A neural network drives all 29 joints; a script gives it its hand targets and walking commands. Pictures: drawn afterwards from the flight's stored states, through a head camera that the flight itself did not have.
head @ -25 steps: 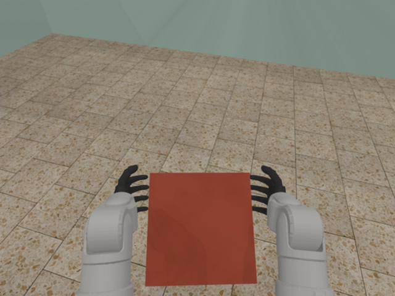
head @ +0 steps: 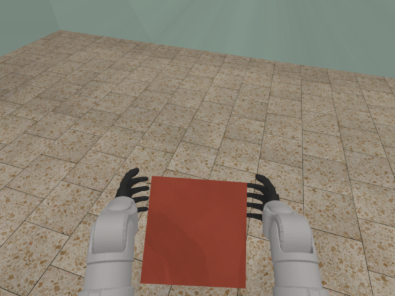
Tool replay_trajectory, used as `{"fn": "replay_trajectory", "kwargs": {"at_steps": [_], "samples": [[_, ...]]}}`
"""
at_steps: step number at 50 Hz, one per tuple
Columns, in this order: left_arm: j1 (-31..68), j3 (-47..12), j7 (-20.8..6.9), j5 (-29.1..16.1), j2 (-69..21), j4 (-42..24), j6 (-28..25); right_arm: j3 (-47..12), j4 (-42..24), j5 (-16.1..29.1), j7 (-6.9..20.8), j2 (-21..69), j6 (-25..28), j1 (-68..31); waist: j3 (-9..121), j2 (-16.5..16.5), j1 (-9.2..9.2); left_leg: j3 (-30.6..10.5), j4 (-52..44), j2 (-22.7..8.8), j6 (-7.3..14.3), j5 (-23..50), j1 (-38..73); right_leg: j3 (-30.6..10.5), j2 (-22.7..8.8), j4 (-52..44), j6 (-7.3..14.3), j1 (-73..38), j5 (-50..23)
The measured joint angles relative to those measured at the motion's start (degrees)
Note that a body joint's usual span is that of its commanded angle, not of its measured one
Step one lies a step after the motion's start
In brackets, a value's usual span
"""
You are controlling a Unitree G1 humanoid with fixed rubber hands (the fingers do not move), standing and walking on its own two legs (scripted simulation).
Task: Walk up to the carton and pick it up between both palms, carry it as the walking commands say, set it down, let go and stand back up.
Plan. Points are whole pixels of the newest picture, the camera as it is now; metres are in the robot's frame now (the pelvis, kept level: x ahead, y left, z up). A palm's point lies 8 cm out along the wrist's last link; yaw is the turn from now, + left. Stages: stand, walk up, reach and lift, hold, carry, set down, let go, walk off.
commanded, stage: carry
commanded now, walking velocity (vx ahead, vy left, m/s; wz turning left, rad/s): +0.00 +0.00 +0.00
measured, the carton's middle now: (194, 225) +0.31 +0.01 -0.05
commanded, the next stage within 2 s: hold in 1.20 s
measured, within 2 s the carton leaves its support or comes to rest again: neither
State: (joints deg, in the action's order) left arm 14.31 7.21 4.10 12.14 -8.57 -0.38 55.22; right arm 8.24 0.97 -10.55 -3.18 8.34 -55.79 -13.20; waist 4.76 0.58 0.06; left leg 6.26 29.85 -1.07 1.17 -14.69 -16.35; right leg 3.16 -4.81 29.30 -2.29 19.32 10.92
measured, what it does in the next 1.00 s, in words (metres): stands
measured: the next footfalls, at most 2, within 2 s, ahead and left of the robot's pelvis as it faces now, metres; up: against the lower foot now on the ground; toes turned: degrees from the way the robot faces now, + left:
none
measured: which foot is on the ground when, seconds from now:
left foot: down 0.00-1.00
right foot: down 0.00-1.00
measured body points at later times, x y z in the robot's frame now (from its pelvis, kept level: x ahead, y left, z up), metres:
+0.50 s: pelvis +0.02 +0.00 +0.00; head +0.00 +0.00 +0.45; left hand +0.31 +0.15 +0.05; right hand +0.31 -0.15 +0.04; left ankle +0.01 +0.10 -0.73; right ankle +0.05 -0.15 -0.73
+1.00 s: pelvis +0.02 -0.01 +0.00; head +0.01 -0.01 +0.45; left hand +0.32 +0.14 +0.04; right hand +0.32 -0.15 +0.03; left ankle +0.01 +0.10 -0.73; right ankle +0.05 -0.15 -0.73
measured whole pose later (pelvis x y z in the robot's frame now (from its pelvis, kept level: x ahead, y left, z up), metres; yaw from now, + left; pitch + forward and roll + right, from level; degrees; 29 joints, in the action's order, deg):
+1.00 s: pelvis +0.02 -0.01 +0.00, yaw +1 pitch +1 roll +0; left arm 10.6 7.1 3.5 11.4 -7.9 3.5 45.5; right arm 7.2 6.0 -10.4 -3.3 8.0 -46.3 -11.2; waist 4.7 0.0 0.2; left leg 5.1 30.3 -1.8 0.0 -16.6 -15.1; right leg 4.3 -4.3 30.7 -1.6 18.1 13.8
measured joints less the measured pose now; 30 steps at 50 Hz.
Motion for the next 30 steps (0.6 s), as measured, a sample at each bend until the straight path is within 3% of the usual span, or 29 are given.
{"fn": "replay_trajectory", "kwargs": {"at_steps": [17, 22, 30], "samples": [[-2.84, -0.66, -0.09, -1.56, 0.55, -0.99, -4.3, -1.05, -0.26, 0.86, -0.5, -0.28, 3.94, 1.51, -0.53, -0.37, -0.04, -0.75, 0.2, -0.04, -0.22, -0.89, 0.34, 0.76, -0.03, 0.35, 0.11, -0.58, 1.27], [-2.74, -0.05, -0.74, -0.39, 0.54, 2.58, -6.24, -0.61, 3.18, -0.12, 0.18, -0.22, 5.72, 1.18, 0.25, -0.31, 0.21, -0.79, 0.29, 0.0, -0.36, -1.36, 0.82, 0.8, -0.11, 0.85, 0.07, -0.89, 2.0], [-3.48, -0.34, -0.49, -0.73, 0.66, 2.68, -7.75, -1.03, 3.57, 0.22, -0.18, -0.34, 7.54, 1.86, 0.12, -0.64, 0.28, -0.88, 0.7, -0.22, -0.53, -1.99, 1.28, 0.88, 0.08, 1.26, 0.19, -1.36, 2.64]]}}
